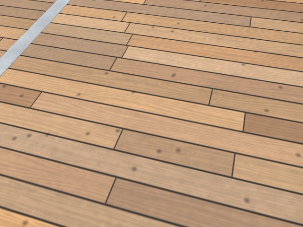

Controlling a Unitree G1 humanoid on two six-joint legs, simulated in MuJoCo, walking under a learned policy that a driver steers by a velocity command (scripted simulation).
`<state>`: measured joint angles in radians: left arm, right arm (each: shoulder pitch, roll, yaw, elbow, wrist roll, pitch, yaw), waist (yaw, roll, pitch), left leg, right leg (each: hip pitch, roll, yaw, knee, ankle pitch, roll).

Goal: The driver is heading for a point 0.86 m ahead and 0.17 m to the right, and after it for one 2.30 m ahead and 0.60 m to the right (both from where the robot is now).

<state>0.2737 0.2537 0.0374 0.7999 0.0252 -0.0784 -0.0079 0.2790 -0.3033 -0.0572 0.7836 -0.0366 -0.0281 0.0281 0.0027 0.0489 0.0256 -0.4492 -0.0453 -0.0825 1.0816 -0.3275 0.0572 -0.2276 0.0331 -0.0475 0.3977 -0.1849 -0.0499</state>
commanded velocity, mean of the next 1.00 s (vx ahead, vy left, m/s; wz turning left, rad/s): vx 0.50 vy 0.00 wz -0.14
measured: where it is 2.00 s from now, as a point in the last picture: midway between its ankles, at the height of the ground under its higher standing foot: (178, 155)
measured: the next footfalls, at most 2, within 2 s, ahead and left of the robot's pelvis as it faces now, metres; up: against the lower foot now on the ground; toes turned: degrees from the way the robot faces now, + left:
left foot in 0.30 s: +0.30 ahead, +0.12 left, +0.00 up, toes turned +4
right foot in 0.86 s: +0.59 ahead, -0.06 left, +0.00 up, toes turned -13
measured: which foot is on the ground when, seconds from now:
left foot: up 0.00-0.28, down 0.30-0.88, up 0.90-1.00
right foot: down 0.00-0.32, up 0.34-0.84, down 0.86-1.00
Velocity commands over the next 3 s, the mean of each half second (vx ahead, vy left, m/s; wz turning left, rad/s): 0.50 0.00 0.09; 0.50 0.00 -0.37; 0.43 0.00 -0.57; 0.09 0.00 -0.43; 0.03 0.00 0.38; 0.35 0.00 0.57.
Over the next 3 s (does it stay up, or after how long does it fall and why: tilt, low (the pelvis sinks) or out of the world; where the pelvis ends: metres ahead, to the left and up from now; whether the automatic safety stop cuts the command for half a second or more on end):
stays up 0.93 -0.13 0.00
